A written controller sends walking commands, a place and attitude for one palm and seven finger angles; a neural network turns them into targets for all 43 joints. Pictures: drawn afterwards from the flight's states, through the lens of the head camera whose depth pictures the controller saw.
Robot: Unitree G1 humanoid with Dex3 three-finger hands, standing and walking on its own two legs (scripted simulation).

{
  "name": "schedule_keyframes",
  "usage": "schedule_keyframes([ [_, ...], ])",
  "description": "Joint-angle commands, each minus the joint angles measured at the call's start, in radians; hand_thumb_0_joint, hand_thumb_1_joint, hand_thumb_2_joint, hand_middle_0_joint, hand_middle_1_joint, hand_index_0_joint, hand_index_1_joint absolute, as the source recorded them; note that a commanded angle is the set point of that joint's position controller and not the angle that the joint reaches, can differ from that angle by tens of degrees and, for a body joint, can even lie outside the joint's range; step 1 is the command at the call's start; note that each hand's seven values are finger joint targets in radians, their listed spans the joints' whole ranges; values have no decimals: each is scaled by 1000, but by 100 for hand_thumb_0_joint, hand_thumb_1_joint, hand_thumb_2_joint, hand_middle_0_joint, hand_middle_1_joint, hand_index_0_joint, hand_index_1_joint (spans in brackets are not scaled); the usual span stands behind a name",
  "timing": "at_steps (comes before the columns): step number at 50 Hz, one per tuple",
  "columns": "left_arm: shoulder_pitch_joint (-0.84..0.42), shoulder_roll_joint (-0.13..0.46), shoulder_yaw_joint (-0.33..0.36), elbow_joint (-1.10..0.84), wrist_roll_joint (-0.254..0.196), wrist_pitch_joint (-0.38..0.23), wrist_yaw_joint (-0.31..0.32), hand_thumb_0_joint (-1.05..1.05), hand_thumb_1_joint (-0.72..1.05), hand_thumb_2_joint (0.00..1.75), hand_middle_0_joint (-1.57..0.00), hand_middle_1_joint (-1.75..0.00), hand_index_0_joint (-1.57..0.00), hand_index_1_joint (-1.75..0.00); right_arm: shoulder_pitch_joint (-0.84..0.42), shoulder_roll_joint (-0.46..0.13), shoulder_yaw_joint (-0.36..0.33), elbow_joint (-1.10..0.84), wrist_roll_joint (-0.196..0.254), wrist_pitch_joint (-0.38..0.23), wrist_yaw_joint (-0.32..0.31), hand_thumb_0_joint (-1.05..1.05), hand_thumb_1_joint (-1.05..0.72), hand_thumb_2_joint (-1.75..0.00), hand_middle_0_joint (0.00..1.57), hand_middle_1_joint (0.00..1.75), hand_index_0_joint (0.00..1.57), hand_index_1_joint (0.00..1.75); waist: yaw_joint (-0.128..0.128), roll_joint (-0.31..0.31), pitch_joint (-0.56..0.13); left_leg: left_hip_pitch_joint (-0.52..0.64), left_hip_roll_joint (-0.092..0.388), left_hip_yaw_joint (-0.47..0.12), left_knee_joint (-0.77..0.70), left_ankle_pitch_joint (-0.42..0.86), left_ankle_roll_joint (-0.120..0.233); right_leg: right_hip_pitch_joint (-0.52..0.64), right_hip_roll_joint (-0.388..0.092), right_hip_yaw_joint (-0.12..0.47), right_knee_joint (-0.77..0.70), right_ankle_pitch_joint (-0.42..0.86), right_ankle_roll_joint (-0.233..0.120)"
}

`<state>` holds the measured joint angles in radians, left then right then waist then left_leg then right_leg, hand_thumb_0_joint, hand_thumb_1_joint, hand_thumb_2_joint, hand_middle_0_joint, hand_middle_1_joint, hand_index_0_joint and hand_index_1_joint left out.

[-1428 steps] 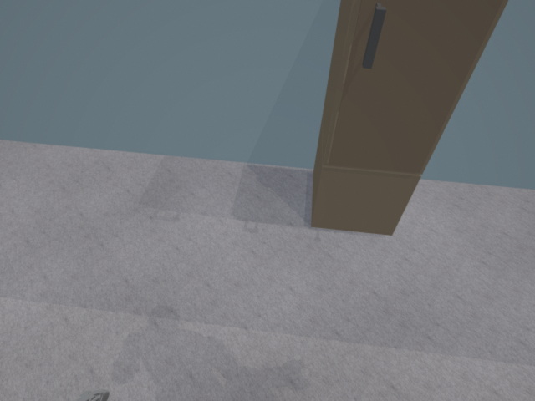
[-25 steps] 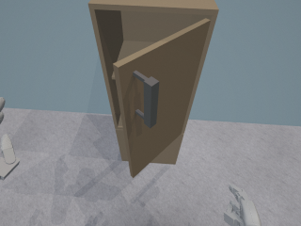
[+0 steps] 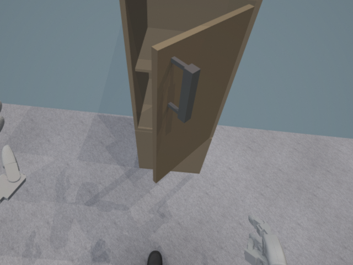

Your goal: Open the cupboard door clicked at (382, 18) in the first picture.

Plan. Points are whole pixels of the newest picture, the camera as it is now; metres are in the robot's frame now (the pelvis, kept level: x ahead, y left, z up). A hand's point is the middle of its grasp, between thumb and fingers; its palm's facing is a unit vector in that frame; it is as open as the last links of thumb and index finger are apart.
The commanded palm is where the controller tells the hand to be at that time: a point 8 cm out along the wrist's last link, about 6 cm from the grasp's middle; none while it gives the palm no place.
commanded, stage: step back with the hand held close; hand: left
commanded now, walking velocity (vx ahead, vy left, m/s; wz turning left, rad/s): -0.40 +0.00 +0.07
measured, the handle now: (180, 91) +0.46 +0.04 +0.14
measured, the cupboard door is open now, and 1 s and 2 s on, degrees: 49 49 49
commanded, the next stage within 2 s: stop stepping back and stand still in 0.04 s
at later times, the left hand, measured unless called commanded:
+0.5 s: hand out of the picture +0.13 +0.26 +0.15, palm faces +0.47 -0.83 -0.29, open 7.4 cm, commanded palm +0.08 +0.30 +0.18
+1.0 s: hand out of the picture +0.08 +0.27 +0.14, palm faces +0.47 -0.77 -0.43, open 7.4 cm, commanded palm +0.04 +0.30 +0.18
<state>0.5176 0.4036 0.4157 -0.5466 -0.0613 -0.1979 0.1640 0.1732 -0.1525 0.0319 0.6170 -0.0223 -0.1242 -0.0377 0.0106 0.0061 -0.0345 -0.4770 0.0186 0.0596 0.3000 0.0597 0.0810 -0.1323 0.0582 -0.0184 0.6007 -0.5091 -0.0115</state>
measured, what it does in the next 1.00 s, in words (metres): walks backwards: right foot, then left foot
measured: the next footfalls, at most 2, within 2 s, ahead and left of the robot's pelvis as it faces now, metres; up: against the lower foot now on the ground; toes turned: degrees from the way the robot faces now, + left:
right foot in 0.08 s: -0.15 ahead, -0.12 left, +0.00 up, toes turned -3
left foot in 0.50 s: +0.02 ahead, +0.10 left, +0.00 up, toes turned +0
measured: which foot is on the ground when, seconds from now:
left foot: down 0.00-0.36, up 0.38-0.48, down 0.50-0.84, up 0.86-1.00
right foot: up 0.00-0.06, down 0.08-0.54, up 0.56-0.80, down 0.82-1.00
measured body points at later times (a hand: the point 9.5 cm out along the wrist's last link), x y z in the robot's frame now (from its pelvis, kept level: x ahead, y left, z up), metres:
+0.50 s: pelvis -0.06 +0.00 -0.02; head -0.12 +0.03 +0.42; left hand +0.10 +0.31 +0.17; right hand +0.05 -0.27 -0.09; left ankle -0.01 +0.10 -0.73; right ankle -0.19 -0.12 -0.74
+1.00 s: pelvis -0.11 +0.00 +0.00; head -0.12 -0.01 +0.45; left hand +0.05 +0.31 +0.16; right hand +0.03 -0.23 -0.10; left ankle -0.10 +0.13 -0.71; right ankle -0.15 -0.06 -0.74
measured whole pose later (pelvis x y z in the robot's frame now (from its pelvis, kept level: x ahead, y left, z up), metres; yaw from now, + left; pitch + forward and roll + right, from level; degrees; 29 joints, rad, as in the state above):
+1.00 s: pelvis -0.11 +0.00 +0.00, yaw -1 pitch +0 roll +1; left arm 0.51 0.33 0.37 -0.34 -0.03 -0.15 0.14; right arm 0.26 -0.22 0.02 0.71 0.00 -0.11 -0.08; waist 0.06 0.01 -0.04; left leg -0.37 0.00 0.00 0.74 -0.31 0.01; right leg -0.14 0.03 -0.08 0.44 -0.30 -0.08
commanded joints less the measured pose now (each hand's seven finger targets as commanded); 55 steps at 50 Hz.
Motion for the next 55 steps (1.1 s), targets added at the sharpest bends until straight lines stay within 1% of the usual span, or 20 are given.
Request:
schedule_keyframes([
  [1, 10, 225, 135, -274, -25, -90, -7, 0, 90, 90, -20, -30, -20, -30, -48, -166, -70, -115, 7, -24, -1, 0, -90, -90, 20, 30, 20, 30, 18, 175, -275, 493, 140, -163, -29, 92, -115, -58, 14, -31, -302, 166, -24],
  [5, 62, 326, 252, -308, -56, -134, -18, 0, 90, 90, -20, -30, -20, -30, -115, -153, -48, -150, 22, 7, -10, 0, -90, -90, 20, 30, 20, 30, 16, 1, -233, 492, 41, -56, 254, -156, -78, -237, -204, 88, -356, 463, -36],
  [9, 154, 263, 242, -216, -56, -97, -17, 0, 90, 90, -20, -30, -20, -30, -100, -155, -54, -165, 47, 13, -35, 0, -90, -90, 20, 30, 20, 30, -19, -89, -222, 438, 7, -35, 307, -43, -53, -171, -192, 18, -178, 815, 39],
  [11, 134, 236, 209, -157, -46, -57, -20, 0, 90, 90, -20, -30, -20, -30, -86, -178, -57, -164, 43, 20, -41, 0, -90, -90, 20, 30, 20, 30, -32, 77, -191, 511, 55, -103, 233, 147, -18, -222, -93, -12, -151, 576, 74],
  [13, 24, 197, 148, -70, -39, -43, -23, 0, 90, 90, -20, -30, -20, -30, -86, -196, -61, -147, 51, 6, -45, 0, -90, -90, 20, 30, 20, 30, -31, 127, 11, 366, 113, -201, 74, -286, -26, -278, -49, -25, -235, 44, 55],
  [15, -17, 194, 137, -10, -15, -19, -9, 0, 90, 90, -20, -30, -20, -30, -81, -197, -64, -149, 27, 12, -57, 0, -90, -90, 20, 30, 20, 30, -27, 123, 105, 208, 71, -208, 13, -588, -93, -267, -37, -11, -312, -161, -24],
  [18, -161, 199, 67, -56, 2, -28, -7, 0, 90, 90, -20, -30, -20, -30, -84, -193, -90, -117, 32, 15, -62, 0, -90, -90, 20, 30, 20, 30, -27, -213, 172, 304, -41, -117, 719, -368, -119, -621, -340, 288, -524, -362, -170],
  [21, -257, 195, 44, -131, 32, -52, -13, 0, 90, 90, -20, -30, -20, -30, -80, -191, -66, -116, 28, -16, -51, 0, -90, -90, 20, 30, 20, 30, -31, -88, 211, 37, 33, -109, 687, -342, -84, -344, -325, 148, -410, 84, -161],
  [25, -255, 216, 90, -181, 38, -78, 7, 0, 90, 90, -20, -30, -20, -30, -23, -202, -64, -115, 28, -76, -69, 0, -90, -90, 20, 30, 20, 30, -29, 162, 95, 257, 5, -110, 143, -22, -49, -134, -157, 6, -6, 500, -43],
  [26, -224, 225, 115, -233, 38, -88, 15, 0, 90, 90, -20, -30, -20, -30, -18, -215, -73, -136, 25, -89, -61, 0, -90, -90, 20, 30, 20, 30, -5, 334, -20, 415, 106, -238, 138, 264, -13, -177, -61, -30, 146, 396, 1],
  [28, -111, 247, 160, -233, 35, -103, 13, 0, 90, 90, -20, -30, -20, -30, 22, -167, -66, -136, 10, -108, -31, 0, -90, -90, 20, 30, 20, 30, -9, 342, -153, 576, 226, -449, 124, 627, 47, -292, -4, 27, 359, -29, 1],
  [32, 82, 232, 213, -229, -7, -82, 3, 0, 90, 90, -20, -30, -20, -30, -11, -170, -84, -130, 17, -98, -12, 0, -90, -90, 20, 30, 20, 30, -5, 129, -158, 283, 190, -330, -30, -124, 49, -118, -32, 36, 284, 34, 28],
  [34, 182, 188, 188, -178, -6, -58, 3, 0, 90, 90, -20, -30, -20, -30, -34, -159, -70, -141, 22, -74, -13, 0, -90, -90, 20, 30, 20, 30, -12, 165, -102, 137, 156, -246, -106, -386, 24, -35, -21, -25, 179, 72, 30],
  [39, 129, 166, 144, -38, 11, -30, 2, 0, 90, 90, -20, -30, -20, -30, -32, -169, -66, -130, 16, -38, -35, 0, -90, -90, 20, 30, 20, 30, -16, 142, 8, -70, 120, -181, -152, -670, -39, 152, -7, -84, -115, 86, 8],
  [40, 96, 172, 131, -15, 16, -23, -3, 0, 90, 90, -20, -30, -20, -30, -37, -164, -66, -127, 15, -30, -36, 0, -90, -90, 20, 30, 20, 30, -17, 43, 25, -43, 83, -148, -65, -624, -57, 117, -41, -39, -232, 89, -3],
  [42, -12, 201, 117, -25, 13, -21, -12, 0, 90, 90, -20, -30, -20, -30, -48, -159, -67, -120, 13, -16, -35, 0, -90, -90, 20, 30, 20, 30, -26, -207, 32, 148, -16, -109, 348, -400, -90, -207, -290, 324, -496, -45, -91],
  [43, -86, 215, 109, -39, 13, -24, -10, 0, 90, 90, -20, -30, -20, -30, -62, -168, -63, -102, 6, -19, -39, 0, -90, -90, 20, 30, 20, 30, -22, -217, 55, 123, -2, -114, 474, -372, -89, -237, -365, 361, -499, 55, -133],
  [45, -123, 158, 61, 5, 28, -17, -17, 0, 90, 90, -20, -30, -20, -30, -31, -178, -71, -89, 24, -40, -42, 0, -90, -90, 20, 30, 20, 30, -30, -238, 19, 64, -17, -112, 564, -374, -79, -139, -300, 276, -400, 267, -59],
  [50, -251, 173, 42, -115, 50, -50, 11, 0, 90, 90, -20, -30, -20, -30, -72, -155, -50, -99, 26, -82, -66, 0, -90, -90, 20, 30, 20, 30, 8, -22, 2, 117, -17, -34, 304, -369, -53, 59, -273, 167, -232, 816, -58],
  [55, -49, 200, 125, -191, 26, -66, 25, 0, 90, 90, -20, -30, -20, -30, -45, -180, -72, -143, 32, -60, -50, 0, -90, -90, 20, 30, 20, 30, 16, 62, -135, 403, 75, -89, 186, 307, -29, 39, -133, 45, -100, 855, 68],
])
